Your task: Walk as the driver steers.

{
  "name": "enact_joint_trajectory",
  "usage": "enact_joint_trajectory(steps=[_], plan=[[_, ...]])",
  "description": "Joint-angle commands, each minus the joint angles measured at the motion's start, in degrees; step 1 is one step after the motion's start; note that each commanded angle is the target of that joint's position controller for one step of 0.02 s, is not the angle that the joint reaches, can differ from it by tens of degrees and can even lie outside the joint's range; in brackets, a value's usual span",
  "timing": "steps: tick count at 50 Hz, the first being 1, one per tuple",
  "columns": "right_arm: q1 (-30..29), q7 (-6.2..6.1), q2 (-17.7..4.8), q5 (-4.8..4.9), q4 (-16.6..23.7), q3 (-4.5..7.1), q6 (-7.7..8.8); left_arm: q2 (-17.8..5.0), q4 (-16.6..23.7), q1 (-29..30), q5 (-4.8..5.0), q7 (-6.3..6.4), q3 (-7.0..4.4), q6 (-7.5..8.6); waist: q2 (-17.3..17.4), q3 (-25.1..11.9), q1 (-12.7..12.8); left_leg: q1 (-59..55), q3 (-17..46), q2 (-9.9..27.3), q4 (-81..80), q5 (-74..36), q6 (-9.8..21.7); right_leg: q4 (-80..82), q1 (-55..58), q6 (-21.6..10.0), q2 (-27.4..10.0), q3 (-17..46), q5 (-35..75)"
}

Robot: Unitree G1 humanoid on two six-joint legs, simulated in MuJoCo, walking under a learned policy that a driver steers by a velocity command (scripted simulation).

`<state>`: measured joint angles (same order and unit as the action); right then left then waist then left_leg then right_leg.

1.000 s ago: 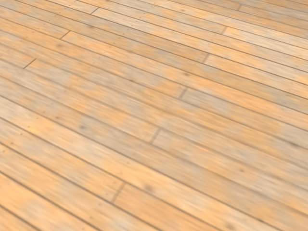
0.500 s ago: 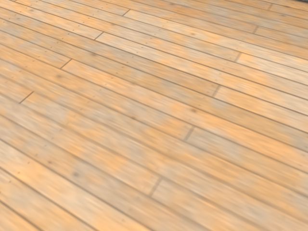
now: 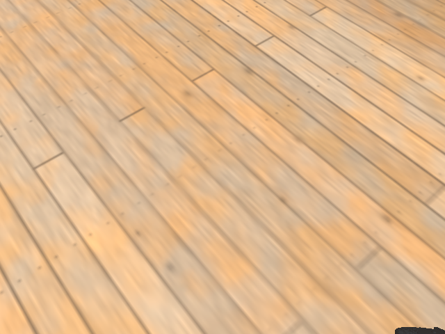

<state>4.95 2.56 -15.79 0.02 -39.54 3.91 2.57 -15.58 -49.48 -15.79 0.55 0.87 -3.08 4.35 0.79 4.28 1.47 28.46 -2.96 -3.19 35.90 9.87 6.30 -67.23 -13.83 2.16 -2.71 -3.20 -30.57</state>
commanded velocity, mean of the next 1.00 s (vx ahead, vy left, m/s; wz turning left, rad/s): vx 0.30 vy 0.00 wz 0.22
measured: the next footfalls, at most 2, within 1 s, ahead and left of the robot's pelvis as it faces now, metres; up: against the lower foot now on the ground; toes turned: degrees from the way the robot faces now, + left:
right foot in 0.42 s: +0.25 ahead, -0.13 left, +0.00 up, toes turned +14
left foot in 0.86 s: +0.38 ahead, +0.17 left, +0.00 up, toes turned +14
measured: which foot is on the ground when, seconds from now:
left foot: down 0.00-0.44, up 0.46-0.84, down 0.86-1.00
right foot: up 0.00-0.40, down 0.42-0.88, up 0.90-1.00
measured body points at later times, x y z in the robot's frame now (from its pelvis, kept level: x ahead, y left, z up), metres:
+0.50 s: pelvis +0.16 -0.04 +0.01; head +0.17 -0.05 +0.46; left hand +0.24 +0.25 -0.08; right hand +0.36 -0.26 -0.09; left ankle +0.10 +0.06 -0.69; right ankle +0.21 -0.14 -0.72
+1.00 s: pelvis +0.34 +0.06 +0.02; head +0.36 +0.08 +0.47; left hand +0.34 +0.35 -0.11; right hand +0.54 -0.16 -0.06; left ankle +0.34 +0.16 -0.72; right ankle +0.30 -0.11 -0.63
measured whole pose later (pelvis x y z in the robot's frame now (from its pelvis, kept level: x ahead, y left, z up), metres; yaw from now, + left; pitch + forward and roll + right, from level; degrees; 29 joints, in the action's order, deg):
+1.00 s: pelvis +0.34 +0.06 +0.02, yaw +10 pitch +2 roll +0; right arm 11.1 1.3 -14.0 -0.1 -40.2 2.8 5.3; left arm -17.0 -46.0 -20.0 1.8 0.0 -3.3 3.8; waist -2.3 -0.6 1.2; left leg 16.2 -3.6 -0.7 26.0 12.3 2.5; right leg -63.9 -25.3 -1.4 -2.0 3.7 -20.1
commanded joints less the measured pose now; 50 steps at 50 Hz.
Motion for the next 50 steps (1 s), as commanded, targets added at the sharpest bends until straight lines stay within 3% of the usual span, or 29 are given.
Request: enact_joint_trajectory(steps=[1,2,3,5,8,11,15,18,20,21,22,23,24,25,26,28,30,34,39,42,43,44,45,46,47,48,50], plan=[[8.3,-0.70,-9.0,1.04,2.5,2.80,0.54,-7.3,7.2,2.9,0.40,0.34,-1.31,2.43,-3.1,-14.2,-3.5,-32.5,24.2,17.6,-13.2,-36.2,13.2,-10.5,-26.9,-0.3,-1.3,7.7,3.0],[5.6,-1.05,-7.2,1.38,3.3,2.33,0.36,-8.1,7.1,2.6,-0.61,0.98,-1.83,1.57,-2.4,-11.5,-1.8,-25.6,21.3,15.8,-14.7,-34.5,11.9,-6.9,-24.4,0.1,-2.5,7.6,5.4],[4.5,-1.20,-7.2,0.55,3.9,2.20,0.17,-8.2,7.4,1.7,-0.84,1.10,-2.11,0.49,-1.0,-10.5,-0.2,-19.8,19.7,14.4,-16.2,-35.1,11.4,-5.2,-20.3,0.3,-2.9,7.8,6.9],[4.2,-1.43,-8.4,-0.08,4.0,2.61,0.21,-6.3,7.8,0.1,-1.25,1.39,-1.84,-0.82,0.5,-10.7,1.2,-15.1,17.2,12.6,-16.7,-40.2,11.4,-0.7,-17.8,1.5,-1.9,6.9,9.1],[5.3,-2.56,-9.6,0.28,3.7,2.96,-0.53,-5.2,9.1,2.5,-1.59,1.91,-1.39,-1.53,2.3,-12.3,0.6,-14.7,15.9,11.0,-15.2,-41.2,10.2,7.4,-19.0,3.1,-0.2,6.7,13.5],[5.3,-3.74,-9.6,0.92,4.0,2.82,-2.12,-5.1,10.3,6.2,-1.29,1.70,-1.07,-2.02,4.2,-13.5,-0.5,-15.3,16.9,10.0,-14.0,-31.8,7.7,15.0,-18.7,3.7,0.7,7.3,19.2],[6.1,-4.29,-8.6,0.15,3.7,2.12,-3.10,-5.3,11.4,10.2,-0.75,0.82,-0.84,-2.04,6.2,-12.5,-2.8,-15.8,19.7,11.0,-12.6,-23.3,6.7,23.2,-15.8,3.2,1.1,7.4,21.0],[7.6,-3.59,-7.8,0.15,3.0,1.44,-2.92,-5.6,12.3,11.1,-0.40,-0.37,-0.96,-1.12,7.3,-11.4,-3.6,-15.6,24.1,12.1,-12.2,-6.5,6.8,29.3,-11.9,0.7,1.9,6.2,17.2],[7.6,-3.33,-6.5,0.27,2.5,0.63,-2.41,-5.0,11.7,8.3,-0.49,-1.01,-1.08,0.08,7.5,-9.1,-1.4,-12.8,26.0,10.5,-11.2,4.6,5.2,39.1,-4.5,-2.0,2.6,4.5,19.2],[8.4,-3.39,-4.7,-0.08,2.4,-0.05,-1.89,-5.9,11.3,6.3,-1.11,-0.91,-1.32,0.71,6.4,-9.0,-0.7,-10.6,25.5,8.1,-8.5,8.7,3.3,41.7,0.7,-3.7,0.2,7.0,19.7],[9.0,-3.39,-1.7,-0.79,2.8,-0.99,-1.27,-8.6,10.8,2.0,-1.82,-0.63,-1.81,1.09,-0.9,-10.8,-0.6,-6.4,19.6,3.5,2.1,15.5,0.5,44.1,6.9,-7.2,-8.5,16.0,21.6],[10.7,-3.29,-1.7,0.32,4.6,-0.91,-0.32,-14.1,8.3,-2.1,-2.20,-0.68,-3.51,0.79,-16.1,-9.0,-2.5,7.5,9.4,-3.3,11.4,23.1,-2.4,49.9,12.8,-15.9,-16.7,33.5,12.7],[5.7,-3.47,-7.3,0.65,5.5,0.31,0.45,-11.3,7.9,-5.9,-1.16,-1.01,-3.30,1.16,-14.1,-5.9,2.1,16.9,9.7,-0.3,20.9,27.1,-4.0,53.8,14.8,-20.0,-20.4,43.6,2.8],[3.5,-3.23,-9.0,1.13,5.4,1.08,0.73,-9.1,8.0,-5.6,-0.66,-0.95,-2.68,1.50,-9.2,-4.0,2.3,19.1,11.0,2.1,24.8,22.5,-3.9,53.5,13.9,-18.6,-18.8,40.4,-1.4],[3.3,-2.96,-7.9,0.82,4.8,1.02,0.59,-8.3,8.6,-3.9,-0.52,-0.90,-2.39,1.39,-7.3,-3.9,1.3,18.9,9.6,3.6,26.1,18.3,-4.3,53.7,12.7,-16.4,-16.0,35.7,-2.0],[2.7,-2.33,-5.8,0.55,4.7,0.82,0.92,-7.1,8.8,-2.3,-0.37,-0.49,-1.87,1.09,-7.7,-2.8,0.8,17.6,8.2,5.9,23.5,10.8,-4.8,55.9,10.3,-14.3,-12.7,28.8,3.6],[2.0,-2.01,-3.5,0.54,4.5,0.33,1.40,-6.8,8.6,-2.5,-0.42,-0.51,-1.80,0.99,-8.5,-3.4,1.1,13.4,5.1,5.7,19.0,5.6,-5.5,57.2,8.1,-13.4,-9.5,21.5,12.9],[-2.6,-1.65,-0.6,0.58,5.3,-0.74,1.97,-8.5,7.5,-4.0,0.20,-0.58,-2.26,0.73,-8.6,-4.3,2.7,5.4,2.6,4.9,4.8,-0.7,-6.5,57.0,6.0,-12.9,-7.6,13.7,22.5],[-5.5,-0.75,-2.7,1.51,6.3,-0.36,2.43,-10.5,5.9,-6.7,0.98,-1.11,-2.79,0.03,-9.0,-3.0,3.6,0.1,2.0,4.2,-3.8,-1.6,-5.5,55.3,6.7,-13.1,-10.7,14.7,21.9],[1.2,-0.89,-4.8,1.13,4.4,0.83,2.72,-10.2,5.6,-5.8,1.37,-0.97,-2.53,-0.55,-7.5,-4.8,-1.1,-13.3,0.8,2.7,-9.5,-2.3,-3.0,49.1,4.0,-10.8,-9.8,13.9,27.8],[8.5,-1.54,-7.2,0.90,2.7,2.07,2.80,-8.3,5.8,-5.1,0.99,-0.95,-1.80,-0.43,-5.7,-8.6,-4.9,-24.1,3.5,4.8,-10.3,-2.2,-1.3,40.1,0.1,-8.8,-6.8,11.2,31.9],[18.1,-2.33,-12.0,-0.44,1.7,3.30,2.73,-3.9,7.8,-4.0,0.03,-0.95,-0.26,0.03,3.7,-16.6,-8.8,-40.6,18.6,17.6,-11.6,1.7,3.2,20.5,-12.7,-5.2,-1.3,6.0,22.1],[21.9,-1.97,-15.2,-0.67,0.5,4.02,2.33,-1.8,9.2,-7.5,0.82,-0.52,0.42,1.05,17.7,-20.3,-7.9,-47.6,39.8,27.0,-18.5,13.2,9.7,4.8,-27.9,-3.5,4.2,6.3,-1.7],[20.3,-1.76,-10.3,-0.04,0.3,2.64,2.64,-7.8,8.4,-5.5,1.78,-0.45,-1.17,1.30,10.9,-14.9,-8.3,-43.0,38.6,25.8,-20.1,18.6,8.8,-2.7,-32.6,-3.7,1.5,11.3,0.1],[17.0,-1.71,-7.7,0.27,0.5,1.72,2.82,-8.8,8.9,-3.0,2.06,-0.73,-1.66,1.28,8.7,-9.5,-6.9,-37.4,30.9,23.9,-20.9,16.1,6.8,-3.4,-33.7,-4.5,-0.3,11.2,5.4],[13.2,-1.57,-6.0,0.01,0.9,1.13,2.98,-7.9,8.6,-2.1,1.56,-0.69,-1.60,0.99,5.8,-7.3,-5.1,-32.5,25.2,21.2,-22.4,11.1,5.4,-1.9,-31.9,-4.3,-2.0,10.5,10.2],[9.5,-1.33,-3.8,-0.54,0.5,0.63,3.50,-6.4,8.2,-2.0,1.12,-0.89,-1.83,-0.10,6.2,-4.3,-2.6,-25.7,16.3,17.9,-25.3,0.7,4.0,0.7,-28.1,-3.8,-4.0,10.5,15.9]])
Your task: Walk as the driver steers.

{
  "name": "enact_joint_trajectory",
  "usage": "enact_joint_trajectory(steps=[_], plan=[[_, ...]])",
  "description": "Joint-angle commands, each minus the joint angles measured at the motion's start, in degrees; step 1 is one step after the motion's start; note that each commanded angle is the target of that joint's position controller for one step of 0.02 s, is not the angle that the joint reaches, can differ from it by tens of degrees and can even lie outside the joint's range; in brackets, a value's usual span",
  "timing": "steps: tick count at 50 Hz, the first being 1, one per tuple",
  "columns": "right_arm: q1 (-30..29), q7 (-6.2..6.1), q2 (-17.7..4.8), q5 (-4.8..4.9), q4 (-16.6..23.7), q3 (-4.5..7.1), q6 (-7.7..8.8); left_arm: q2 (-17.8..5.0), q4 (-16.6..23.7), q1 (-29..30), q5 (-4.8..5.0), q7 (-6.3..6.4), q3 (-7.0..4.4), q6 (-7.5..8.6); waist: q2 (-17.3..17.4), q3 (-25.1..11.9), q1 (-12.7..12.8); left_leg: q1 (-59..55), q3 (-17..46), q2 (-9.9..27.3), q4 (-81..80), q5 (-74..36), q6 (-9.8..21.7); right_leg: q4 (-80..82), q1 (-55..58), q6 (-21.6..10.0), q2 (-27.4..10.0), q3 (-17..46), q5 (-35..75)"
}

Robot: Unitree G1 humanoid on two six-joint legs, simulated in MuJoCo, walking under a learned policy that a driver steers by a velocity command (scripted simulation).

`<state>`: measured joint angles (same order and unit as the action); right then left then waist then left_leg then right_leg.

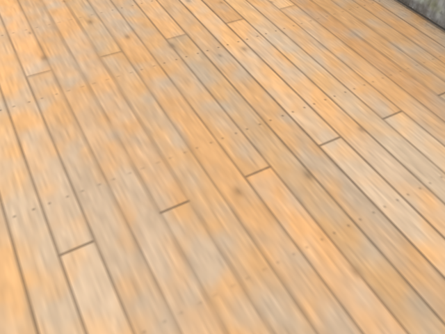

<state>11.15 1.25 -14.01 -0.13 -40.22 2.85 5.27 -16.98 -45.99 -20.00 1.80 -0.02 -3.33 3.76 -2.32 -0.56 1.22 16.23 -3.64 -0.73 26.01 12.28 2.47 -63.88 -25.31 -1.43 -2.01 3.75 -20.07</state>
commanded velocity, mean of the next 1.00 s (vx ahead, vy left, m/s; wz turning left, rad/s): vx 0.47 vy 0.00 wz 0.11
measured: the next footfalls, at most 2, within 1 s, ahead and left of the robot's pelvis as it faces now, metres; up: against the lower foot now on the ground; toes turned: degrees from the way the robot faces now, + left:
right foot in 0.38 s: +0.36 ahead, -0.17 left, +0.00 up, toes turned -11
left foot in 0.92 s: +0.66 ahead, +0.08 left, +0.00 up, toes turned +9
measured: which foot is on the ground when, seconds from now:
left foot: down 0.00-0.40, up 0.42-0.90, down 0.92-1.00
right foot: up 0.00-0.36, down 0.38-0.94, up 0.96-1.00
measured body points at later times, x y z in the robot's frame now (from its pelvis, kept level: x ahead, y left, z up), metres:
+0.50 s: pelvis +0.26 -0.06 -0.01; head +0.30 -0.07 +0.43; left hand +0.48 +0.16 -0.10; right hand +0.24 -0.34 -0.15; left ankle +0.12 +0.10 -0.64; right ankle +0.32 -0.16 -0.74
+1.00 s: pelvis +0.52 -0.01 -0.02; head +0.58 +0.01 +0.42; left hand +0.57 +0.28 -0.15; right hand +0.74 -0.26 -0.12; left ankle +0.62 +0.07 -0.74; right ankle +0.37 -0.18 -0.65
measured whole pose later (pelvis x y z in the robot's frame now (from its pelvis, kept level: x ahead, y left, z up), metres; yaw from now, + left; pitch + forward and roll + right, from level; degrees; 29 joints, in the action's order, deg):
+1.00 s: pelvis +0.52 -0.01 -0.02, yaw +9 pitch +2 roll -2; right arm 5.9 2.2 -16.8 0.0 -41.1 4.3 2.0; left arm -16.4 -46.8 -12.3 0.7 0.8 -4.1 3.3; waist 0.6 5.3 0.9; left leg 29.5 -1.9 -2.0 36.3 8.8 5.3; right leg -65.3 -14.1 3.2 -2.6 -2.9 -32.0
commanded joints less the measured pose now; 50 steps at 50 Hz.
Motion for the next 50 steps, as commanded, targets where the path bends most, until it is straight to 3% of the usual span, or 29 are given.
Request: enact_joint_trajectory(steps=[1,5,9,14,17,18,19,20,21,22,23,24,25,27,29,31,35,39,41,42,44,45,46,47,48,49,50], plan=[[2.9,-0.02,-5.4,-0.47,0.7,1.79,1.19,-3.9,4.4,1.6,0.00,-0.14,-1.45,-0.03,9.4,0.7,-1.7,-11.9,13.9,14.7,-16.1,-6.6,7.6,-2.5,-15.5,0.1,-4.6,3.3,7.2],[4.0,-0.64,-6.8,-0.68,-1.7,2.49,1.88,-2.2,5.9,4.6,-0.37,-0.20,-1.26,-0.96,6.1,2.2,-1.2,-11.6,5.5,14.6,-17.2,-20.1,8.0,2.2,-18.7,1.8,-4.1,4.1,14.1],[4.4,-1.51,-8.2,-0.36,-3.1,2.66,1.37,-0.8,8.5,11.8,-0.62,-1.39,-0.49,-0.65,5.5,4.2,-3.3,-11.6,-1.5,13.2,-18.4,-20.6,6.2,16.8,-16.1,1.2,-3.3,0.0,24.4],[11.4,-1.75,-9.7,0.99,-7.1,2.84,-0.31,0.9,13.3,21.0,-0.60,-3.26,0.51,-0.27,3.7,7.1,-6.2,-19.4,-3.0,16.4,-15.8,-26.0,6.4,26.8,-16.8,-1.7,-1.8,-4.2,20.2],[11.4,-1.77,-12.3,1.95,-8.6,3.09,-1.55,-1.4,14.5,19.5,-0.94,-3.68,-0.43,0.11,6.8,4.1,-2.2,-23.6,-1.5,17.5,-8.5,-47.0,6.6,30.2,-9.3,-4.7,1.9,-7.9,11.1],[10.8,-1.83,-13.2,1.96,-9.1,3.13,-1.93,-3.6,13.3,14.4,-1.09,-3.39,-1.52,0.12,8.2,0.6,1.3,-24.0,-1.3,16.8,-2.1,-54.4,6.0,31.7,-1.9,-5.9,3.6,-8.8,10.1],[9.6,-1.96,-13.0,2.12,-9.4,2.78,-2.21,-6.3,10.6,5.0,-1.08,-2.73,-2.97,0.20,7.8,-4.6,6.6,-19.0,-2.6,14.7,8.5,-54.8,4.5,35.3,12.7,-7.7,4.3,-8.9,16.0],[9.4,-1.93,-10.7,1.26,-8.0,1.71,-1.69,-11.0,8.1,-5.4,-1.90,-1.50,-4.44,-0.15,3.6,-12.8,10.3,-3.8,-2.5,11.4,25.7,-36.1,2.6,31.9,33.8,-11.0,-5.4,2.0,20.9],[17.6,-0.87,-2.0,0.85,-7.3,-0.86,-0.57,-14.5,7.8,-5.5,-2.53,-1.17,-4.46,0.07,-10.2,-22.4,3.9,17.5,2.3,0.1,46.5,19.3,-0.4,36.7,51.5,-20.1,-22.0,31.2,12.8],[12.0,-0.49,-9.5,2.67,-8.3,1.13,0.68,-9.2,8.5,-6.8,-2.57,-0.93,-3.34,0.18,-3.8,-24.1,8.4,20.8,12.7,0.2,51.9,21.9,-0.1,42.4,48.6,-18.6,-22.2,35.2,10.7],[6.5,-0.45,-10.8,4.10,-5.6,1.86,0.83,-7.5,7.9,-2.5,-2.49,-0.80,-2.57,0.37,-4.2,-13.1,6.8,25.1,11.0,3.0,51.8,17.3,-0.1,44.1,40.6,-15.4,-20.1,23.9,13.7],[4.4,-0.84,-9.3,3.38,-5.2,1.53,0.73,-5.6,7.6,1.4,-2.06,-0.90,-2.06,0.67,-1.1,-7.4,4.3,24.3,9.6,5.9,47.9,12.1,-0.2,45.8,32.2,-13.2,-17.3,16.7,17.2],[4.3,-1.17,-8.5,2.27,-5.6,1.80,0.15,-3.7,7.4,4.5,-2.14,-1.15,-1.70,1.07,-1.0,-4.0,2.1,22.1,9.1,7.5,45.1,8.8,-0.7,48.0,25.5,-12.0,-15.2,11.6,18.5],[8.7,-1.42,-6.4,2.29,-7.3,1.86,-1.97,-1.6,6.9,7.5,-2.54,-1.48,-1.50,2.30,-2.3,-2.3,-1.3,15.6,9.5,9.1,43.5,4.4,-1.3,52.9,17.7,-11.2,-13.2,5.7,17.1],[8.6,-1.62,-4.8,2.23,-7.2,1.73,-3.34,-2.2,5.6,8.5,-2.49,-1.39,-1.89,3.23,-1.4,0.3,-2.5,16.5,9.7,9.6,41.5,2.4,-2.0,56.0,14.5,-11.2,-13.2,1.2,19.5],[5.8,-1.86,-4.8,1.95,-6.0,1.83,-3.84,-3.2,4.3,8.1,-2.91,-0.85,-2.33,3.47,-1.1,2.3,-2.3,20.3,10.5,9.8,37.9,-2.1,-2.6,57.1,14.8,-10.5,-12.7,-3.0,21.4],[-0.2,-0.69,-3.9,1.43,-4.2,1.37,-3.07,-4.8,2.8,7.0,-2.81,0.22,-2.81,2.97,-0.7,3.8,-0.7,21.9,8.4,9.1,24.1,-13.8,-2.7,57.4,17.9,-8.7,-11.1,-10.2,23.3],[-8.0,0.79,-3.3,1.25,-1.2,0.68,-2.85,-6.9,0.9,3.8,-1.87,0.75,-3.55,1.93,0.6,6.1,2.4,23.2,4.3,8.2,15.1,-14.7,-1.4,56.5,23.7,-8.3,-13.4,-13.4,23.7],[-10.1,1.41,-3.8,1.30,0.5,0.73,-2.94,-7.7,0.0,2.7,-1.17,0.82,-3.89,1.07,0.2,6.8,2.7,24.6,3.0,7.6,12.7,-11.1,-0.1,54.4,28.2,-7.6,-14.8,-14.1,26.2],[-10.3,1.74,-4.2,1.14,1.2,0.95,-2.97,-8.2,-0.1,3.6,-0.93,0.96,-4.02,0.52,-0.2,7.1,1.9,23.8,1.8,6.6,11.4,-8.7,0.7,51.7,29.4,-6.9,-15.1,-15.0,33.4],[-5.7,1.99,-6.4,0.71,1.2,2.19,-3.11,-9.9,0.6,5.8,-0.29,1.57,-4.43,-0.58,-2.5,2.7,-1.3,15.6,-2.3,1.9,11.0,-3.7,2.5,41.5,30.5,-5.0,-14.3,-16.3,56.5],[1.1,1.91,-8.5,0.87,-0.2,3.42,-3.08,-10.3,1.1,7.1,0.14,1.75,-4.43,-1.11,-2.4,-1.2,-5.1,7.2,-3.5,-1.0,8.6,-4.9,3.9,32.0,29.2,-3.5,-12.8,-17.0,61.6],[9.1,1.06,-12.0,0.77,-2.2,5.26,-3.08,-9.3,1.4,7.5,0.45,1.74,-3.92,-1.07,-0.3,-5.8,-9.3,-5.9,-2.2,-2.9,3.5,-13.3,5.9,19.1,23.5,-0.5,-9.7,-17.9,54.9],[11.7,-0.41,-18.0,0.62,-2.6,6.48,-3.54,-3.8,3.0,5.1,-2.35,1.52,-2.17,-0.45,12.6,-10.3,-7.2,-21.5,13.7,8.3,5.2,-36.3,9.6,0.0,7.2,3.5,-4.5,-17.4,13.0],[8.0,-0.07,-21.3,-0.69,0.8,6.41,-3.00,-0.9,4.7,-1.4,-2.85,0.91,-0.62,0.78,19.0,-22.3,-1.9,-36.3,44.4,22.9,1.0,-40.7,24.2,-19.5,-9.9,6.5,6.4,-6.6,-21.1],[8.4,0.67,-16.9,-0.29,2.1,5.40,-2.90,-6.6,4.0,4.2,-1.18,0.53,-1.77,1.57,6.7,-25.3,-6.8,-35.2,40.4,21.1,-1.8,-39.3,21.7,-21.0,-11.9,5.1,3.1,2.5,-18.5],[5.6,0.79,-14.2,0.33,2.2,4.70,-2.53,-6.5,5.8,8.3,-0.04,0.68,-1.69,1.74,5.7,-17.7,-5.8,-28.9,32.2,18.7,-2.2,-36.3,19.1,-17.6,-14.4,3.8,1.1,1.6,-13.5]])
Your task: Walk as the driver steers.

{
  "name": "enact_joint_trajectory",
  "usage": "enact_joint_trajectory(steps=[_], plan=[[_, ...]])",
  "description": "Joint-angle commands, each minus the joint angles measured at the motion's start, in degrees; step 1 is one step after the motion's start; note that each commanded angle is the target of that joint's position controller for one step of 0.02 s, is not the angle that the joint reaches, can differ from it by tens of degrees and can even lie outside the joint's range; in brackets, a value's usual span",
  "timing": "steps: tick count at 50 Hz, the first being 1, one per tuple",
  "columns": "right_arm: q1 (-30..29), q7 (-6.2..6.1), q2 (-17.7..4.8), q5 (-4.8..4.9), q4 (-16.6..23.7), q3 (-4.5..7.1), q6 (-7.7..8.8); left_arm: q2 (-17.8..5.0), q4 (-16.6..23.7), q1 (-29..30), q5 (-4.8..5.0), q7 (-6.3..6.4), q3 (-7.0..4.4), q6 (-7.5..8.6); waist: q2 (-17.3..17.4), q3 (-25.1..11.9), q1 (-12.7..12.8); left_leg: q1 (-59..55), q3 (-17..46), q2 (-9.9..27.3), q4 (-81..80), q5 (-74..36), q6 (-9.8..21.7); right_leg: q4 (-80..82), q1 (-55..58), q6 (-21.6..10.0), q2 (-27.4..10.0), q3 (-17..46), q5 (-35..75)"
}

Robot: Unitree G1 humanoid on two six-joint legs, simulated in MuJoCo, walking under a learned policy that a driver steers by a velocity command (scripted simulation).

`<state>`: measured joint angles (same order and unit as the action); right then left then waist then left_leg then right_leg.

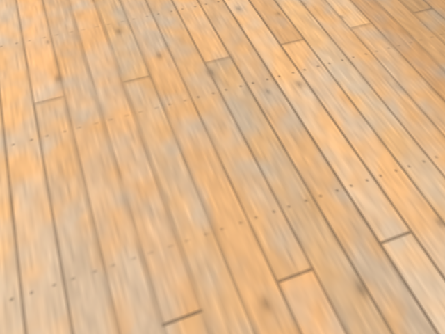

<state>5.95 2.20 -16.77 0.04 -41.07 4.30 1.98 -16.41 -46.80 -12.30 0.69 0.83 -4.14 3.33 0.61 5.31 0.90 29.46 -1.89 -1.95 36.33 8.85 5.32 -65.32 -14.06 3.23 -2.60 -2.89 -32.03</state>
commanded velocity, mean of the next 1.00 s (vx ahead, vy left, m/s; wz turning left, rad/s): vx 0.14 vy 0.00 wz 0.58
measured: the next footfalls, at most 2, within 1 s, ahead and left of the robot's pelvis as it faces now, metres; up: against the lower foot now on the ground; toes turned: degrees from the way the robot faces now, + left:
right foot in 0.46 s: +0.24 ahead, -0.13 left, +0.00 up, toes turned +22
left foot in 0.88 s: +0.10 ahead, +0.10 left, +0.00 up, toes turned +34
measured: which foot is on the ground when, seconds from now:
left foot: down 0.00-0.46, up 0.48-0.86, down 0.88-1.00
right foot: up 0.00-0.44, down 0.46-0.88, up 0.90-1.00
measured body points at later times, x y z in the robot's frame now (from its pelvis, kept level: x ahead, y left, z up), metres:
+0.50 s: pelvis +0.13 -0.03 +0.01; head +0.16 -0.03 +0.46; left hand +0.21 +0.28 -0.07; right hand +0.37 -0.26 -0.08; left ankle +0.10 +0.07 -0.70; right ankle +0.20 -0.14 -0.72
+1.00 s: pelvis +0.16 +0.03 +0.02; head +0.15 +0.06 +0.47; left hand +0.11 +0.34 -0.09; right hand +0.39 -0.15 -0.07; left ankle +0.07 +0.08 -0.72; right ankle +0.24 -0.11 -0.65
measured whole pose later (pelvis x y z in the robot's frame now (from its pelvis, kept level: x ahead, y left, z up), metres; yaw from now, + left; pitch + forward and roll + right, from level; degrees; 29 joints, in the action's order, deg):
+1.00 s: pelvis +0.16 +0.03 +0.02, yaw +36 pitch +2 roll -1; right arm 20.3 0.8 -15.1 0.5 -38.8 3.4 1.4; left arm -18.4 -41.7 -11.0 0.8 -1.0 -4.9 3.4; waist -2.9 -1.1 -0.6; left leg 11.2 1.3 -1.5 27.7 18.7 3.5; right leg -59.7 -29.8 0.0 -3.3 -0.5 -20.7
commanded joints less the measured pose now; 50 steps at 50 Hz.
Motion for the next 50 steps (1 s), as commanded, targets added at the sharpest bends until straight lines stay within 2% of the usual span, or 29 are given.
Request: enact_joint_trajectory(steps=[1,2,4,5,8,11,15,19,21,22,23,24,25,26,27,28,31,33,35,39,42,43,44,45,46,47,48,49,50], plan=[[7.6,-0.29,-9.4,1.16,3.0,2.76,0.86,-6.4,6.0,1.6,0.12,0.69,-0.86,1.89,-1.6,-16.6,-3.3,-33.6,25.0,16.6,-13.4,-30.6,13.3,-11.6,-25.7,-0.8,-0.7,7.5,2.8],[5.3,-0.74,-7.6,1.36,3.4,2.28,0.65,-7.4,5.9,1.8,-0.85,1.37,-1.31,1.20,-0.4,-13.6,-1.8,-26.9,22.1,14.9,-14.6,-29.7,12.1,-8.1,-23.4,-0.7,-2.0,7.5,5.6],[3.5,-1.21,-7.5,-0.08,4.5,2.20,0.31,-7.3,6.2,0.1,-1.05,1.57,-1.63,-0.48,2.1,-12.6,0.6,-18.8,19.9,12.9,-16.8,-31.7,11.5,-5.4,-17.8,-0.3,-1.9,7.5,8.3],[3.4,-1.45,-8.1,-0.27,4.6,2.35,0.30,-6.4,6.1,-0.6,-1.17,1.66,-1.43,-0.95,2.4,-12.9,1.1,-17.2,18.6,12.3,-16.8,-34.1,11.6,-3.7,-17.0,0.2,-1.4,7.2,9.1],[4.1,-2.55,-9.4,0.21,4.7,2.75,-0.27,-5.3,6.8,0.9,-1.58,2.15,-1.00,-1.74,2.8,-14.1,0.8,-16.8,17.6,10.9,-16.0,-34.1,10.7,2.9,-18.4,1.7,-0.1,7.3,12.7],[4.0,-3.72,-9.5,0.72,5.2,2.64,-1.74,-5.2,7.9,4.3,-1.36,2.17,-0.83,-2.27,4.2,-14.1,-0.3,-17.1,19.6,9.7,-15.7,-21.6,8.7,9.6,-19.5,2.7,0.6,8.3,16.9],[3.6,-4.40,-9.6,0.42,6.1,2.60,-3.06,-5.3,9.2,8.3,-0.95,1.66,-0.72,-2.09,6.5,-11.8,-1.9,-16.5,24.2,8.8,-15.5,-7.4,7.3,18.4,-18.3,2.7,2.2,9.5,18.6],[3.7,-4.12,-9.2,0.45,6.9,2.47,-3.73,-5.7,9.8,8.5,-0.73,0.79,-0.88,-0.77,8.1,-11.8,-2.3,-18.9,28.9,9.1,-11.1,-15.0,7.2,25.9,-14.1,1.5,4.1,9.7,14.7],[2.2,-4.10,-8.8,1.09,7.7,2.26,-4.08,-5.9,9.3,5.8,-0.51,0.24,-1.17,-0.12,8.5,-12.0,-0.5,-19.5,30.5,7.8,-8.4,-17.9,5.7,35.3,-8.7,0.1,4.5,9.0,17.9],[1.3,-4.23,-8.3,1.46,8.2,2.05,-4.32,-6.3,8.6,3.6,-0.55,0.00,-1.47,0.19,8.1,-11.7,1.0,-17.5,30.0,5.8,-6.6,-14.7,3.8,43.0,-3.0,-1.0,3.4,8.4,25.8],[3.2,-4.26,-6.0,0.96,8.7,1.41,-4.38,-9.4,8.7,2.3,-1.34,0.18,-2.27,0.12,2.7,-13.5,0.0,-12.5,26.5,2.5,-0.3,-1.9,0.9,44.4,4.9,-4.1,-5.1,14.5,33.4],[8.0,-4.12,-4.0,0.81,9.3,0.99,-4.07,-14.1,9.5,4.8,-2.59,0.65,-3.08,-0.71,-14.2,-12.3,-4.6,-0.5,15.3,-7.5,10.8,24.1,-3.1,44.0,10.9,-12.7,-16.9,27.1,52.8],[7.2,-3.85,-9.2,0.16,9.3,2.34,-3.37,-11.5,9.2,2.0,-3.17,0.48,-2.86,-0.93,-16.9,-13.2,-1.9,5.3,12.0,-6.1,24.4,31.4,-6.3,44.9,10.7,-20.3,-23.2,35.2,56.8],[7.5,-3.69,-12.2,0.57,8.1,3.49,-3.44,-8.8,10.1,3.0,-2.68,0.62,-2.10,-0.99,-11.0,-12.5,-1.7,6.0,11.9,-3.4,31.7,27.4,-7.7,43.8,9.8,-19.7,-21.1,29.5,54.7],[7.3,-3.83,-11.7,0.95,6.9,3.71,-4.10,-6.9,10.3,4.9,-2.03,0.81,-1.68,-1.30,-7.9,-11.2,-2.2,6.5,10.9,-2.4,34.0,23.4,-8.8,42.9,8.9,-16.6,-16.6,23.0,51.1],[7.2,-4.00,-10.4,1.11,6.6,3.52,-4.91,-6.0,10.7,6.0,-1.26,1.02,-1.33,-1.65,-7.1,-10.1,-2.2,7.2,10.2,-1.7,35.4,20.7,-9.8,42.8,8.4,-14.6,-13.9,18.9,48.1],[4.5,-3.53,-6.0,1.74,8.2,2.26,-5.60,-7.0,10.5,5.7,-1.60,1.67,-1.50,-2.73,-9.5,-8.6,-1.0,6.2,5.4,-0.5,30.4,15.6,-11.2,44.9,7.4,-14.2,-10.6,11.6,45.8],[2.1,-3.36,-5.1,1.65,9.7,1.85,-5.47,-8.0,10.2,4.4,-1.77,2.01,-1.94,-3.27,-11.2,-9.7,0.6,5.6,4.2,0.9,24.7,15.3,-11.5,45.2,10.0,-15.3,-12.0,10.5,45.8],[0.8,-2.72,-4.6,1.41,10.6,1.38,-5.34,-9.3,9.9,3.1,-1.25,1.92,-2.56,-3.50,-11.3,-11.4,2.0,2.4,2.7,2.8,18.1,14.3,-10.6,47.6,9.9,-15.3,-13.1,9.7,31.1],[1.8,-1.29,-5.6,1.25,10.9,1.54,-4.71,-11.6,9.6,3.5,0.18,0.74,-3.35,-2.62,-12.6,-8.8,1.6,-6.4,-1.2,3.2,6.6,14.3,-6.6,51.9,3.3,-14.1,-14.4,9.0,10.6],[8.1,-0.63,-5.1,1.26,7.7,1.89,-3.94,-10.9,8.8,4.7,1.41,-0.16,-3.12,-2.07,-9.8,-7.8,-2.1,-17.5,-4.3,1.5,-6.6,8.0,-2.8,48.0,-1.6,-11.7,-13.6,5.4,5.2],[13.2,-0.88,-5.6,1.48,5.2,2.42,-3.68,-8.6,8.2,3.9,1.11,-0.36,-2.50,-1.96,-7.0,-8.6,-3.8,-25.3,-4.5,-0.2,-9.1,8.9,-1.5,42.4,-6.0,-9.9,-11.5,2.4,3.5],[20.0,-1.39,-8.1,1.80,3.2,3.47,-3.28,-4.6,8.7,5.1,0.06,-0.84,-1.31,-1.73,2.2,-9.2,-6.2,-34.5,6.6,6.0,-13.6,13.5,1.6,25.9,-15.5,-5.9,-7.4,-3.7,3.1],[22.3,-1.72,-16.5,1.38,4.8,4.71,-2.31,-1.4,13.3,8.3,-1.82,-1.28,-0.18,-0.85,17.8,-7.5,-5.6,-40.2,36.0,20.7,-18.8,18.3,11.1,5.1,-36.1,-1.6,1.5,-4.4,-5.0],[21.5,-1.15,-14.2,0.21,5.7,4.06,-0.55,-5.4,15.0,12.8,0.29,-1.34,-1.08,0.81,12.9,-6.6,-8.0,-35.8,45.1,24.0,-25.9,28.1,16.7,-0.8,-41.7,-2.7,1.6,5.6,-3.6],[18.1,-1.22,-10.5,-0.04,5.7,2.62,0.61,-8.4,14.4,12.4,1.85,-1.86,-1.87,1.76,10.5,-2.1,-5.7,-33.4,40.1,22.6,-27.2,29.0,14.5,-0.7,-42.6,-4.1,-1.2,6.8,3.2],[15.7,-1.48,-7.8,0.26,5.9,1.63,1.22,-8.9,12.7,10.2,1.16,-2.07,-2.11,2.23,8.5,-0.7,-4.0,-31.8,33.7,19.9,-26.1,23.4,11.9,1.0,-41.1,-4.3,-2.7,6.3,9.7],[13.9,-1.77,-6.6,0.51,6.1,1.05,1.22,-8.6,11.4,9.1,-0.27,-2.06,-2.12,2.45,7.5,-0.9,-3.2,-30.5,28.5,17.4,-25.9,16.5,10.0,4.0,-38.5,-3.7,-3.4,5.9,14.2],[13.1,-2.16,-6.5,0.35,6.2,0.79,1.12,-8.4,10.8,8.5,-1.01,-2.22,-2.17,2.56,7.4,-1.2,-2.5,-29.1,24.4,15.4,-26.4,10.7,8.7,6.6,-35.4,-3.0,-3.5,5.5,18.3]])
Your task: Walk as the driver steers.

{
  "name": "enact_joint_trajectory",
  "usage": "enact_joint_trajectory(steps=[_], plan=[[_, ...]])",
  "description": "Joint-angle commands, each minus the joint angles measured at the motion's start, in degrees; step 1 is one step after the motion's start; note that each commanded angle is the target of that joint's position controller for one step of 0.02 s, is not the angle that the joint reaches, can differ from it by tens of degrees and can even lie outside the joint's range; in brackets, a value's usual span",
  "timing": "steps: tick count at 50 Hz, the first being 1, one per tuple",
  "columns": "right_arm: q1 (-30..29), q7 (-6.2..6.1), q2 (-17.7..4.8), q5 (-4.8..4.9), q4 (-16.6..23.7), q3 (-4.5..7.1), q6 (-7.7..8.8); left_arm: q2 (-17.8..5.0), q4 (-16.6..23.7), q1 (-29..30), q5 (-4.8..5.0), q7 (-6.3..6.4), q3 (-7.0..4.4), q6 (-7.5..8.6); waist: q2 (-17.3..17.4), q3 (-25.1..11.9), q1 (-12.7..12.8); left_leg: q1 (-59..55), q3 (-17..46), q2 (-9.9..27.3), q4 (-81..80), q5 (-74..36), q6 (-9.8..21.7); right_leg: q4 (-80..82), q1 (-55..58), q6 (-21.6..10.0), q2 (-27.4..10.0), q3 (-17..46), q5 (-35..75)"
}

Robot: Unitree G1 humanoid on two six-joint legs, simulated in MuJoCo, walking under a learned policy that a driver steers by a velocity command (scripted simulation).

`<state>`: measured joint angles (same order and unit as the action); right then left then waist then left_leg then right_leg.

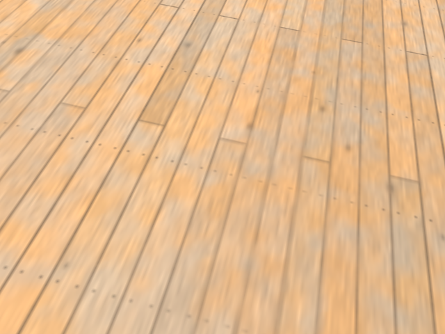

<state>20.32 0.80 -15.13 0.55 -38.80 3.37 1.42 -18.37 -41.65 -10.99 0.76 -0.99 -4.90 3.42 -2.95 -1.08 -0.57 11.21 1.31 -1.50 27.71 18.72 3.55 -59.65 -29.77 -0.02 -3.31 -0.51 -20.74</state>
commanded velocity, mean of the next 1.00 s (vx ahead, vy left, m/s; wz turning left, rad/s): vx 0.47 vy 0.00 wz -0.26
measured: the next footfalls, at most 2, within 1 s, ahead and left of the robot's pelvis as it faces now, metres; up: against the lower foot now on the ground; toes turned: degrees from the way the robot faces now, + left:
right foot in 0.36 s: +0.36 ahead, -0.12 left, +0.00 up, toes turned -1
left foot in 0.82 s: +0.65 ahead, +0.07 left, +0.00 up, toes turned -20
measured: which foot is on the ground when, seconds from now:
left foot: down 0.00-0.38, up 0.40-0.80, down 0.82-1.00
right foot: up 0.00-0.34, down 0.36-0.82, up 0.84-1.00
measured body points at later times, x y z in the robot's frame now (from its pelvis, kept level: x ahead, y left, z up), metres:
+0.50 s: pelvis +0.26 -0.04 -0.01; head +0.30 -0.04 +0.44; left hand +0.41 +0.23 -0.11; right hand +0.34 -0.32 -0.12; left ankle +0.17 +0.11 -0.64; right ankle +0.32 -0.11 -0.74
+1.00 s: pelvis +0.55 -0.02 +0.00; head +0.57 -0.01 +0.45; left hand +0.75 +0.21 -0.11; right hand +0.58 -0.31 -0.09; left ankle +0.61 +0.08 -0.74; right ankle +0.46 -0.13 -0.65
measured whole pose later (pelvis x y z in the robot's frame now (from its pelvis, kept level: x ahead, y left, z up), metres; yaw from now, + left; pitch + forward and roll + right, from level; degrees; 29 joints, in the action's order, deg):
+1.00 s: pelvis +0.55 -0.02 +0.00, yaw -21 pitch +1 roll +1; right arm 13.5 0.3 -14.9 -0.7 -39.5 2.8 5.7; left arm -18.6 -40.2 -17.0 1.7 -0.1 -3.8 1.1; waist -3.0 1.1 -0.4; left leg 14.8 -2.4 -1.0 24.8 11.0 1.0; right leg -68.0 -29.0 -0.1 -1.0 4.1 -19.2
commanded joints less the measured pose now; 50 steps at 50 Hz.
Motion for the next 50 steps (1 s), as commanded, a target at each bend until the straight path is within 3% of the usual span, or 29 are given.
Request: enact_joint_trajectory(steps=[1,3,6,12,14,15,16,17,18,19,20,21,22,23,24,26,28,33,36,38,40,41,42,43,44,45,46,47,50], plan=[[-0.9,-1.09,-8.4,-0.46,3.7,1.67,1.74,-5.5,5.2,7.2,-1.12,-0.66,-1.12,2.49,10.7,4.6,-1.1,-10.3,18.3,13.7,-18.2,-5.1,9.8,2.5,-17.8,1.0,-2.0,2.0,10.9],[0.5,-1.65,-8.8,-0.48,2.7,1.73,1.92,-3.5,4.8,8.3,-0.89,-0.89,-0.35,2.31,8.9,3.8,-1.5,-10.3,13.5,12.3,-18.1,-13.7,8.8,8.4,-15.5,2.1,-1.1,1.0,16.6],[3.0,-2.02,-9.4,-0.25,0.7,1.82,2.06,-1.5,5.5,12.4,-0.27,-1.34,0.73,2.24,9.1,4.7,-3.3,-8.7,9.4,11.1,-18.2,-16.9,7.5,18.8,-11.3,2.6,0.4,0.2,23.3],[5.9,-1.79,-10.4,0.37,-3.0,2.08,2.18,-1.6,7.4,17.8,0.81,-3.20,1.54,2.58,9.0,8.6,-4.8,-12.4,7.2,14.8,-18.3,-18.4,7.0,28.6,-9.6,-1.0,1.0,-0.8,24.1],[5.3,-1.90,-10.8,0.31,-3.6,2.21,1.98,-2.3,7.3,16.4,0.64,-3.60,1.37,2.65,9.2,7.3,-3.4,-15.5,5.4,15.6,-15.3,-28.6,5.9,29.8,-6.9,-3.2,2.1,-1.8,20.8],[4.9,-2.06,-11.4,0.13,-3.7,2.39,1.84,-3.4,6.9,14.1,0.43,-3.49,0.93,2.53,9.9,4.8,-2.1,-17.0,4.1,15.3,-11.8,-40.2,5.1,29.5,-3.1,-4.4,3.7,-3.0,18.5],[4.5,-2.27,-12.1,-0.12,-3.7,2.57,1.50,-4.8,5.8,9.8,0.25,-3.15,0.18,2.29,10.7,0.9,0.2,-18.2,2.6,14.5,-5.6,-53.0,4.3,28.8,3.0,-5.9,6.0,-4.5,16.4],[3.7,-2.55,-11.9,-0.33,-3.5,2.36,1.02,-6.7,3.7,1.7,0.21,-2.66,-0.92,1.96,9.6,-4.5,4.6,-16.0,-0.3,12.3,5.3,-61.3,2.7,29.8,14.2,-7.7,8.2,-5.8,17.4],[4.3,-2.96,-11.0,-1.28,-2.4,1.81,1.04,-9.1,2.2,-7.4,0.32,-2.05,-1.66,1.55,6.4,-11.0,8.1,-3.6,-1.2,11.2,20.1,-50.7,0.8,27.2,32.4,-10.4,2.5,2.9,18.3],[11.3,-2.05,-4.2,-1.61,-0.9,-0.24,2.08,-14.6,1.5,-12.9,0.12,-2.06,-2.93,1.64,-10.3,-20.2,4.5,20.2,-1.0,-0.1,45.8,-9.6,-4.3,31.6,53.7,-22.2,-13.6,35.7,4.8],[7.3,-1.36,-7.2,-0.91,-1.3,-0.07,3.85,-9.3,1.0,-13.1,0.80,-2.10,-1.57,1.57,-8.5,-22.6,6.7,27.4,7.0,-2.1,51.9,10.9,-3.7,41.8,55.5,-21.8,-15.2,48.7,-2.9],[0.2,-0.59,-10.0,1.39,1.1,0.69,5.04,-8.1,1.6,-9.1,0.51,-1.55,-1.09,1.32,-5.9,-12.1,6.8,32.5,7.2,1.1,53.3,7.8,-3.1,43.3,47.8,-18.9,-14.1,40.6,-3.8],[-3.6,-0.55,-9.9,1.36,2.1,0.28,5.94,-7.5,2.5,-5.8,0.15,-1.18,-0.84,1.16,0.5,-6.7,5.5,31.3,6.2,3.7,49.6,3.6,-2.3,44.4,38.4,-17.4,-12.0,34.2,0.2],[-5.5,-0.78,-9.4,0.18,2.5,0.43,6.30,-6.6,3.1,-3.3,-0.23,-1.03,-0.50,1.08,3.9,-2.3,3.4,29.5,5.3,5.4,44.7,1.3,-2.4,45.4,30.0,-16.8,-9.8,29.4,6.3],[-4.7,-0.98,-9.3,-0.52,2.5,0.69,6.03,-5.7,3.7,-1.9,-0.97,-0.81,-0.09,1.25,2.9,-1.1,1.2,25.8,5.4,6.9,41.5,-0.7,-2.5,46.8,24.4,-16.5,-7.9,26.1,10.5],[-2.6,-1.21,-8.1,-1.20,2.3,0.56,4.98,-5.3,4.4,-0.5,-0.59,-0.42,-0.06,1.29,0.1,-0.2,-0.9,23.0,4.6,7.6,37.2,-1.3,-4.1,48.9,18.7,-17.3,-6.0,23.0,14.4],[-4.0,-1.57,-7.0,-1.80,2.9,0.17,4.14,-6.0,3.9,-1.2,-0.12,0.07,-0.23,1.51,0.0,1.2,-1.0,22.7,3.1,7.5,31.6,-3.5,-6.0,49.7,14.0,-17.5,-4.9,19.2,17.9],[-16.2,-1.20,-4.2,-1.40,5.7,-1.07,4.88,-8.1,2.5,-5.7,0.73,1.28,-0.94,0.59,-0.4,2.2,3.8,17.0,1.7,3.6,9.6,-22.5,-8.2,47.5,10.3,-13.3,-0.8,14.6,16.3],[-19.7,-0.50,-5.7,-0.24,6.6,-0.50,5.45,-8.1,1.5,-8.9,1.29,1.60,-1.04,-0.32,-1.2,1.5,4.9,15.0,3.3,2.1,3.6,-23.1,-8.1,44.0,14.7,-12.3,-2.5,18.9,12.5],[-19.3,-0.16,-7.5,0.06,6.8,0.32,5.83,-7.8,1.5,-9.3,1.10,1.77,-1.03,-0.76,-2.3,0.9,3.9,13.4,4.5,1.9,0.8,-19.1,-7.0,40.2,18.7,-11.1,-3.9,22.8,11.1],[-14.2,-0.22,-8.8,0.26,5.6,1.35,6.28,-7.0,2.0,-8.1,0.72,1.73,-0.91,-1.16,-3.6,-0.4,0.6,6.2,3.4,1.9,-2.0,-15.3,-4.5,35.0,19.0,-9.3,-3.3,24.2,12.4],[-8.6,-0.62,-10.6,-0.31,4.8,2.25,6.56,-4.6,2.4,-8.3,0.36,1.51,-0.09,-1.04,-2.6,-4.3,-2.2,-3.3,4.9,4.7,-2.7,-13.8,-2.1,27.2,16.7,-7.4,-0.4,22.0,13.1],[0.0,-1.19,-14.0,-1.08,4.1,3.13,6.43,-0.3,3.5,-9.5,-0.83,1.25,1.39,-0.78,5.5,-12.8,-5.1,-17.8,15.5,15.7,-2.1,-9.6,1.8,10.1,9.7,-5.0,3.8,16.1,2.5],[3.0,-0.58,-17.4,-1.61,2.0,4.02,5.45,0.9,5.7,-16.1,1.27,1.19,2.00,-0.19,25.3,-17.2,-1.4,-30.2,42.3,25.9,-8.7,6.1,9.8,-6.3,-9.3,-2.4,9.0,9.6,-14.5],[1.0,-0.26,-11.6,-0.87,3.1,2.86,5.25,-5.3,4.0,-14.6,1.95,1.54,0.78,-0.42,16.5,-11.8,-2.9,-26.7,42.6,25.0,-10.8,15.0,8.6,-13.3,-15.1,-1.5,4.5,11.1,-10.8],[-1.0,-0.50,-8.9,-0.65,3.3,2.08,4.98,-7.6,4.7,-8.9,1.49,1.51,0.01,-0.75,11.3,-5.6,-4.1,-21.0,32.9,22.6,-10.9,10.7,6.5,-14.8,-16.3,-1.0,3.0,9.8,-5.2],[-3.4,-0.51,-7.9,-1.08,3.4,1.60,4.80,-6.8,5.2,-6.4,0.88,1.54,0.01,-1.00,7.4,-2.6,-3.3,-15.3,25.8,20.0,-11.5,1.8,5.7,-13.9,-14.5,-0.5,1.2,8.7,-1.1],[-5.0,-0.59,-6.7,-1.24,2.8,1.28,4.63,-6.2,5.9,-4.7,0.48,1.29,-0.16,-1.03,7.6,0.0,-2.4,-11.4,20.8,18.0,-12.7,-4.2,5.7,-11.5,-13.8,-0.1,-0.2,8.6,1.5],[-6.0,-0.80,-6.1,-1.10,1.4,1.21,5.13,-3.2,6.6,-4.6,1.09,0.51,0.11,-1.96,10.2,1.7,-0.7,-6.0,11.3,15.7,-16.3,-11.7,5.9,-8.2,-10.6,0.6,-2.2,6.6,4.2]])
